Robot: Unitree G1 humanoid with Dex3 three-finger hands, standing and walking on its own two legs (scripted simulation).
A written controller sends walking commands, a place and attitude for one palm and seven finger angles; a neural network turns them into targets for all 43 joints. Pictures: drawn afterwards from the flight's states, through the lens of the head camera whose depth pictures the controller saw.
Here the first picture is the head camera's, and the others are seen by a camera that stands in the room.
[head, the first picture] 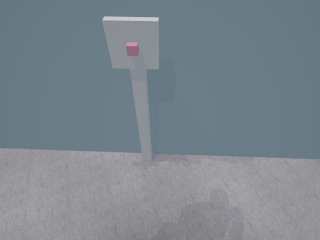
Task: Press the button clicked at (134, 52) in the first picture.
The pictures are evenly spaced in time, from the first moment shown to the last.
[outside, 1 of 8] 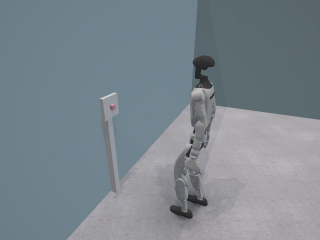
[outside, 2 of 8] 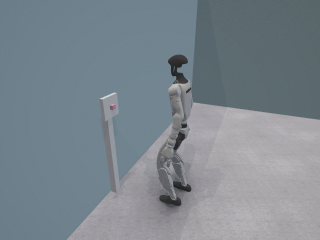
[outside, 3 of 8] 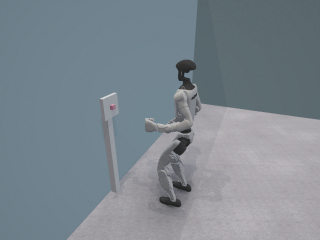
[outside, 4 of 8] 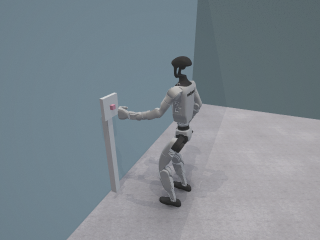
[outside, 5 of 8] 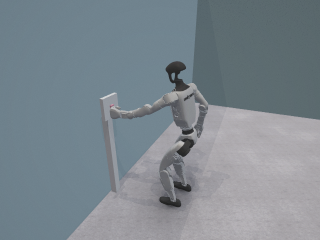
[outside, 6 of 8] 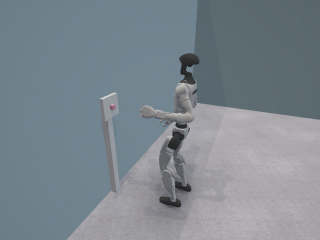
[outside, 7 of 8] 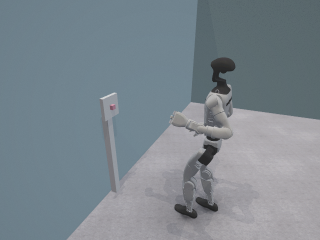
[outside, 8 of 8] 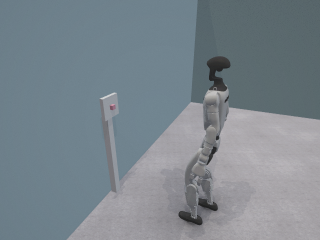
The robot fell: no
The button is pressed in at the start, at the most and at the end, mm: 0 12 0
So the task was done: yes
